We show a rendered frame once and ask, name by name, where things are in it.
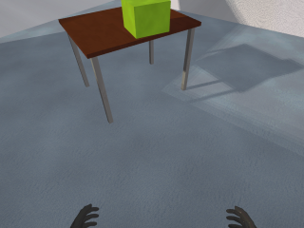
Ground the right robot hand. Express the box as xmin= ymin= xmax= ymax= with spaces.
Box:
xmin=226 ymin=206 xmax=257 ymax=228

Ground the carton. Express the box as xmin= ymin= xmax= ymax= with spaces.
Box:
xmin=121 ymin=0 xmax=171 ymax=39

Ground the table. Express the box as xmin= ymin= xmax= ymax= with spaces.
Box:
xmin=58 ymin=7 xmax=201 ymax=124

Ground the left robot hand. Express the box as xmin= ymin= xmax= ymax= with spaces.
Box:
xmin=70 ymin=203 xmax=100 ymax=228

